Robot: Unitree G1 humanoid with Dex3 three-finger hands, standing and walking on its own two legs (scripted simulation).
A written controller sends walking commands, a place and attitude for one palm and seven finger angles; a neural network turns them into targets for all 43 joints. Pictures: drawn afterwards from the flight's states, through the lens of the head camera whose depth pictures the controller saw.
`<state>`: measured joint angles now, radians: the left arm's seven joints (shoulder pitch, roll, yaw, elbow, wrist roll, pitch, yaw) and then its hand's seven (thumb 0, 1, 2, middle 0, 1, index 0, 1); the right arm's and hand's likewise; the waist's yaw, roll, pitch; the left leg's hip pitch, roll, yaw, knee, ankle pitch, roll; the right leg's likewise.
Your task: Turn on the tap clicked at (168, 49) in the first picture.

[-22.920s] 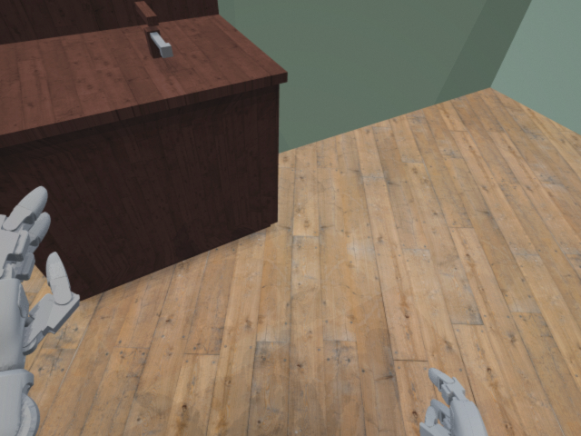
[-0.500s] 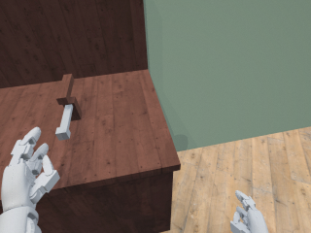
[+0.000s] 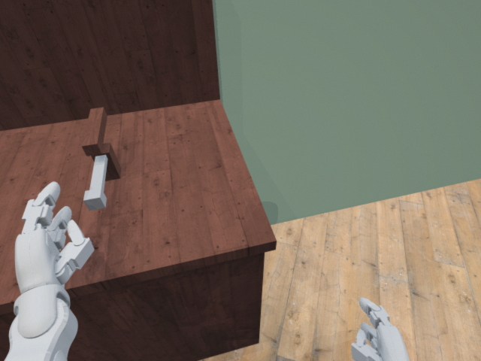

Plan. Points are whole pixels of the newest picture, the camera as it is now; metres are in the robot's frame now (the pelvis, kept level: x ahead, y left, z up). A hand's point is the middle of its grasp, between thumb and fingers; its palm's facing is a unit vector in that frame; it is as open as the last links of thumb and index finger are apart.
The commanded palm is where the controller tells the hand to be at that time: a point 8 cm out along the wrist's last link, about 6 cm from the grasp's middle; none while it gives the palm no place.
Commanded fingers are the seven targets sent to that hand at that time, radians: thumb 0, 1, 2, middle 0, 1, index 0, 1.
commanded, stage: reach beside the lever's end, fingers flat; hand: left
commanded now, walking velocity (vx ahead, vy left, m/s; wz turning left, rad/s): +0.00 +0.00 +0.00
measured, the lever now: (95, 199) +0.35 +0.31 +0.09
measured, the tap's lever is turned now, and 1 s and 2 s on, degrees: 0 0 3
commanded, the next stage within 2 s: push the lever round in 1.58 s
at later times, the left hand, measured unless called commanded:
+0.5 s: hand (90, 225) +0.28 +0.27 +0.11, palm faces +0.54 -0.84 -0.11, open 7.6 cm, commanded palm +0.23 +0.31 +0.11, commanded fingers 0.00 0.90 0.90 -0.17 -0.21 -0.17 -0.21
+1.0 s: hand (86, 211) +0.31 +0.30 +0.10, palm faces +0.55 -0.83 -0.11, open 7.8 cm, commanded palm +0.27 +0.34 +0.10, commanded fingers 0.00 0.90 0.90 -0.15 -0.15 -0.15 -0.15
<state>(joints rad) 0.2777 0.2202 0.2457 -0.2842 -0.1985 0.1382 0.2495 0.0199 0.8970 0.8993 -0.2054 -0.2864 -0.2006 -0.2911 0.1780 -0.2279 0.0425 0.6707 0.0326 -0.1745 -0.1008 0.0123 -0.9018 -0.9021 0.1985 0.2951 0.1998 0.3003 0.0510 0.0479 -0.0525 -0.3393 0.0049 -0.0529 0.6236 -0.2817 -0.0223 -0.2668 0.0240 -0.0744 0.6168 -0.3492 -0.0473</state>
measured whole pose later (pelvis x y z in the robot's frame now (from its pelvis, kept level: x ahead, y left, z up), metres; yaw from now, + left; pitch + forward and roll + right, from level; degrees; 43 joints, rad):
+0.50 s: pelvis +0.01 +0.00 +0.00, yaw -1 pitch +1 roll +0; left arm 0.13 0.24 0.30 -0.07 -0.19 0.06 0.22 0.02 0.90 0.90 -0.19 -0.23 -0.18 -0.23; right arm 0.16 -0.23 0.03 0.69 0.03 -0.14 -0.10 0.01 -0.90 -0.90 0.20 0.30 0.20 0.30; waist 0.04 0.04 -0.05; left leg -0.35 0.00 -0.04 0.62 -0.29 -0.02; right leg -0.28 0.02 -0.06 0.61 -0.35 -0.04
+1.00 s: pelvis +0.01 +0.01 +0.00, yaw -1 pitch +4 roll +0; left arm -0.06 0.30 0.40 0.23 -0.18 -0.04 0.16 0.02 0.90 0.90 -0.16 -0.16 -0.16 -0.17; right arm 0.18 -0.25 0.02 0.71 0.03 -0.13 -0.11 0.01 -0.90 -0.90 0.20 0.29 0.20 0.30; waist 0.02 0.04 -0.04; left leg -0.42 0.01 -0.04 0.65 -0.30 -0.01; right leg -0.35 0.02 -0.07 0.64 -0.36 -0.04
